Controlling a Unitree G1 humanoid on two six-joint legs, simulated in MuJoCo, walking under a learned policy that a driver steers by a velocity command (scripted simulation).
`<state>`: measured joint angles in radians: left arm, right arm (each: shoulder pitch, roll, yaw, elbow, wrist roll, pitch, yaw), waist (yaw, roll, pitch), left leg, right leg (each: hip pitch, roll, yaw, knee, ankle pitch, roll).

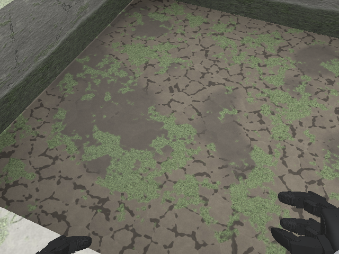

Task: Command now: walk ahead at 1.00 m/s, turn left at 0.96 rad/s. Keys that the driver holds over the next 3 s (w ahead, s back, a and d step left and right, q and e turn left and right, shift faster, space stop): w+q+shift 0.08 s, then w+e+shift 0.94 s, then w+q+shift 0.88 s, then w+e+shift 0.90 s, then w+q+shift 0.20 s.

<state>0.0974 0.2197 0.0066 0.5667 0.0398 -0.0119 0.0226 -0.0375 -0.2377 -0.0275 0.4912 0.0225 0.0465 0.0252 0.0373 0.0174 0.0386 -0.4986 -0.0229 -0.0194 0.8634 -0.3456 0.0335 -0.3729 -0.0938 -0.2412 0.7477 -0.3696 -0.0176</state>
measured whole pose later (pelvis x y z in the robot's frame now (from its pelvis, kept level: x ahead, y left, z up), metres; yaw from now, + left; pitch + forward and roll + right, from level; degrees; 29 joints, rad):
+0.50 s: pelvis +0.05 +0.05 +0.00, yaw -1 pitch +1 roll +0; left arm 0.07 0.19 0.00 0.57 -0.01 0.04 -0.02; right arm 0.14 -0.21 0.01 0.55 -0.02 -0.02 -0.01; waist -0.03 0.05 -0.01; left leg -0.39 -0.04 0.14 0.76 -0.40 0.11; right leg -0.38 0.02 0.02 0.76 -0.41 -0.01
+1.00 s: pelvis +0.03 +0.04 -0.01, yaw -26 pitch +0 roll +1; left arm -0.02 0.21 0.02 0.52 -0.04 0.08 -0.03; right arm 0.14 -0.24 -0.04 0.59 0.00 0.02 -0.01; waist -0.02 0.03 0.05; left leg -0.37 0.06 0.18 0.89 -0.47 -0.04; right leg -0.46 0.06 0.02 0.82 -0.36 -0.07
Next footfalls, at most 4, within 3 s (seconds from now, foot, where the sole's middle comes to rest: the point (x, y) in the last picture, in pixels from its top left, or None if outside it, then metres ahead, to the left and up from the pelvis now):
0.46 right None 0.06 -0.06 -0.75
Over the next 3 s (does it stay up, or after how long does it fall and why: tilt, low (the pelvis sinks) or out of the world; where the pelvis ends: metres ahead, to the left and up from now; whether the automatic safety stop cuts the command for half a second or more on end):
stays up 0.03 0.00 0.01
